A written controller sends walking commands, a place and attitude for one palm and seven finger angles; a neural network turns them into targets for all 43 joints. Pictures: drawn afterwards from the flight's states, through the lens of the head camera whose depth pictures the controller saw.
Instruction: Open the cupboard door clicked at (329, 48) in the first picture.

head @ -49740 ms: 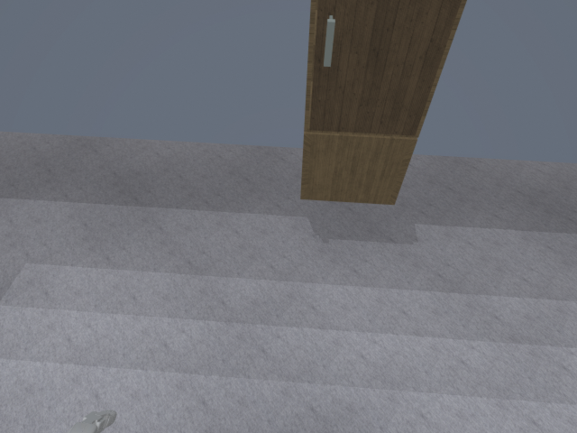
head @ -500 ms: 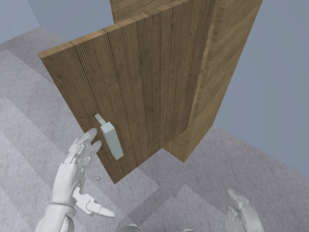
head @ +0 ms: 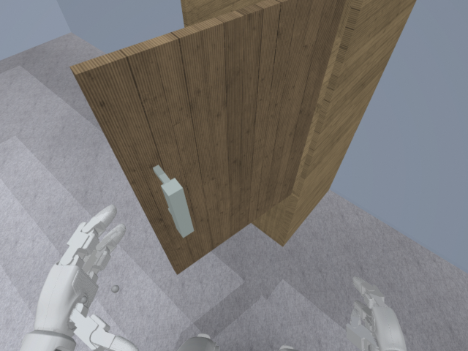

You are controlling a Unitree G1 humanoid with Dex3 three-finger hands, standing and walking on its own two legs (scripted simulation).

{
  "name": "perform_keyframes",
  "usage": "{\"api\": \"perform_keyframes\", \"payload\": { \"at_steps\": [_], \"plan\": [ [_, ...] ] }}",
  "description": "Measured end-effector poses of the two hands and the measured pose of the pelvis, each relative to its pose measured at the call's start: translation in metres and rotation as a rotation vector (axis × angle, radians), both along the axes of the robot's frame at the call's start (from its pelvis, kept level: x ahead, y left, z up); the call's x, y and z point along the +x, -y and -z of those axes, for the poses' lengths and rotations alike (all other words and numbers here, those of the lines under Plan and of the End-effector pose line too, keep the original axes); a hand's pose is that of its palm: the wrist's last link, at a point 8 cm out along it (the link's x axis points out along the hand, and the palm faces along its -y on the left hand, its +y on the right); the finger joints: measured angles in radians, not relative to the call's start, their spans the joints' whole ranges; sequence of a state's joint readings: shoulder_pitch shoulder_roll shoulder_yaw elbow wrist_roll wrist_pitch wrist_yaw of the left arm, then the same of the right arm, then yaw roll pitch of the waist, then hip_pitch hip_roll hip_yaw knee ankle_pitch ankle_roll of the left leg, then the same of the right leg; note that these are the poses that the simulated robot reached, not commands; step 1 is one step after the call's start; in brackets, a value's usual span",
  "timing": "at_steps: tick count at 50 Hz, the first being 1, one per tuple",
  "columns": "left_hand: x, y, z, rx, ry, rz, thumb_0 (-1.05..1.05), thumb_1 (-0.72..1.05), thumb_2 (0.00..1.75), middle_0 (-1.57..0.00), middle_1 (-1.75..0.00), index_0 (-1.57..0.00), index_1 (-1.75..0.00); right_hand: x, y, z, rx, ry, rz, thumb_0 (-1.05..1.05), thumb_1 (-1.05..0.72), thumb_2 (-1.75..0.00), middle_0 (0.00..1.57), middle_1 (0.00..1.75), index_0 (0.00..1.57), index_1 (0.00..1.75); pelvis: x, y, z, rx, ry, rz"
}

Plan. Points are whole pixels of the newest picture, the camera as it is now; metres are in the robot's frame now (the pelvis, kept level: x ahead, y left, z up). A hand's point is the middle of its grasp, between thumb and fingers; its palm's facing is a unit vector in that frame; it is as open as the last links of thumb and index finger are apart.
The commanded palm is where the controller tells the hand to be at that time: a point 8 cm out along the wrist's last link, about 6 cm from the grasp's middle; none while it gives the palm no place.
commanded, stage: draw the hand back to the body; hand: left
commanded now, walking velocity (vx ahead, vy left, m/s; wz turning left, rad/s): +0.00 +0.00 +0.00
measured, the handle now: (172, 202) +0.34 +0.13 +0.08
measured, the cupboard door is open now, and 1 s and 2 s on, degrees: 78 78 78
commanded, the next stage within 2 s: step back with the hand held close in 1.56 s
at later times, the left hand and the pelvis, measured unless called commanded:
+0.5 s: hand (75, 272) +0.19 +0.21 +0.13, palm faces +0.03 -1.00 -0.09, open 16.2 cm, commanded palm +0.16 +0.27 +0.15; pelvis +0.01 +0.01 +0.03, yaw +0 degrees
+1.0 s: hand (12, 230) +0.22 +0.26 +0.20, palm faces +0.36 -0.84 -0.42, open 11.3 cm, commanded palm +0.17 +0.31 +0.22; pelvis +0.03 +0.02 +0.07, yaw -1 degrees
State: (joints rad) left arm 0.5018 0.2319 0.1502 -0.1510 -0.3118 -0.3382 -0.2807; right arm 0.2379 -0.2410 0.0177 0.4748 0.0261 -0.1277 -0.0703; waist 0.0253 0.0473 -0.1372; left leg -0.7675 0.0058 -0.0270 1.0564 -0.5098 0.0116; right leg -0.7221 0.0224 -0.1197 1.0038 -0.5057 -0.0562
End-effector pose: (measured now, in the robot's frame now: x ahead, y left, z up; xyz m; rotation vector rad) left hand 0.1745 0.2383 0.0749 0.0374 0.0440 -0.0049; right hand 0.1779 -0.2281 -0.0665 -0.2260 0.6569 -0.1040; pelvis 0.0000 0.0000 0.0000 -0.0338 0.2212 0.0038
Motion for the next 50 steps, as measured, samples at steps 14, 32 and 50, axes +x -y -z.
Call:
{"api": "perform_keyframes", "payload": {
  "at_steps": [14, 32, 50],
  "plan": [
    [0.004, -0.012, -0.036, 0.035, 0.021, -0.016, -0.02, -0.5, 0.3, -0.15, -0.3, -0.16, -0.3, -0.01, -0.019, -0.017, 0.043, 0.025, 0.016, 0.02, -0.9, -0.9, 0.2, 0.3, 0.2, 0.3, 0.002, -0.009, -0.014, -0.005, 0.053, 0.005],
    [-0.01, -0.038, -0.086, 0.295, -0.036, -0.235, -0.01, -0.31, 0.38, -0.16, -0.3, -0.17, -0.3, 0.004, -0.022, -0.046, 0.018, 0.054, 0.015, 0.02, -0.9, -0.9, 0.2, 0.3, 0.2, 0.3, 0.012, -0.014, -0.043, 0.004, 0.153, 0.014],
    [0.002, -0.059, -0.142, 0.418, 0.066, -0.368, 0.0, 0.28, 0.63, -0.18, -0.3, -0.19, -0.3, 0.02, -0.032, -0.057, 0.035, 0.005, -0.032, 0.01, -0.9, -0.9, 0.2, 0.3, 0.2, 0.3, 0.026, -0.018, -0.068, 0.02, 0.254, 0.027]
  ]
}}
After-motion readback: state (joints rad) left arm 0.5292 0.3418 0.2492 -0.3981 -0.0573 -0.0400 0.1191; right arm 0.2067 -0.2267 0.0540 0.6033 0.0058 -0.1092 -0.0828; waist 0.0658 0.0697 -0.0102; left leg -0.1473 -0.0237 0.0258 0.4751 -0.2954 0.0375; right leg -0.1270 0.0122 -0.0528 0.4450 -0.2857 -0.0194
